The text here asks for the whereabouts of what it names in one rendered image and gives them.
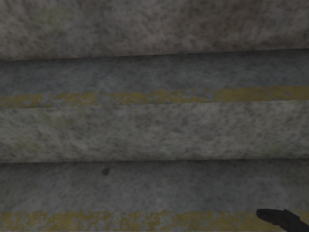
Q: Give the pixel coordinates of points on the robot right hand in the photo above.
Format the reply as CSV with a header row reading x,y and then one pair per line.
x,y
285,219

